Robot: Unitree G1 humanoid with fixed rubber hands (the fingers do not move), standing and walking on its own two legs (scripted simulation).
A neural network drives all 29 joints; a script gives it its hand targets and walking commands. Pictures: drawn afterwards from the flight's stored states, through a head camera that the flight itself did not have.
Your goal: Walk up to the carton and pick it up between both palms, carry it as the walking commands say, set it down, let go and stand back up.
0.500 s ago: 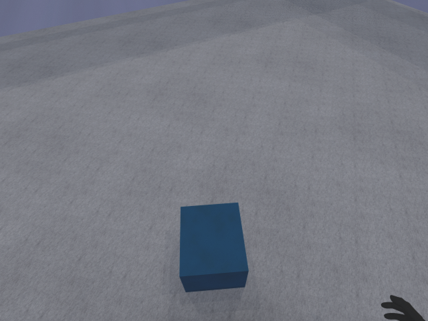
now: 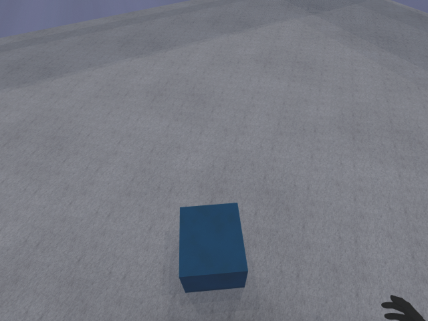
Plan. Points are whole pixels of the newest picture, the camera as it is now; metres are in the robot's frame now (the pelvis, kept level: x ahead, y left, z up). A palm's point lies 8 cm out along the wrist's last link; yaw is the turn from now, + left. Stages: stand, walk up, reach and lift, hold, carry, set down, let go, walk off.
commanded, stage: walk up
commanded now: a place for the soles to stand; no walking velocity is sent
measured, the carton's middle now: (211, 246) +0.53 +0.05 -0.65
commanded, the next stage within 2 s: reach and lift in 1.44 s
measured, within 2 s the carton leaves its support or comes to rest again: neither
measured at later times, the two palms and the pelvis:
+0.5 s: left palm out of the picture +0.06 +0.36 -0.07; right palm out of the picture +0.12 -0.34 -0.07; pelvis +0.00 +0.00 +0.00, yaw +0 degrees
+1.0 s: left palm out of the picture +0.09 +0.34 -0.07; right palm out of the picture +0.13 -0.35 -0.07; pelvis +0.02 -0.01 +0.00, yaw -2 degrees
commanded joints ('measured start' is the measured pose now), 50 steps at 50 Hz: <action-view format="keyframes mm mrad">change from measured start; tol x32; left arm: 1 -49 165 39 -59 25 -9 6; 50 -135 64 31 -56 7 26 -34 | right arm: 1 -25 -122 -45 -7 6 -5 -8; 50 26 -213 -51 47 2 -70 -35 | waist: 1 -15 -97 -43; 50 -4 43 -22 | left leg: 1 44 3 -148 -67 -129 47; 23 83 151 -116 -137 157 113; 33 190 207 -320 -348 -227 147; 38 121 206 -135 -128 443 143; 43 -206 -34 -187 194 -349 36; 50 97 193 -401 -323 125 124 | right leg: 1 -32 -169 335 -193 188 -173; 7 -47 -31 -37 4 152 -48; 26 29 -110 161 -93 396 -133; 38 0 -28 -118 -94 -88 -47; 43 198 -303 500 -249 250 -315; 50 -42 -41 28 -84 23 -38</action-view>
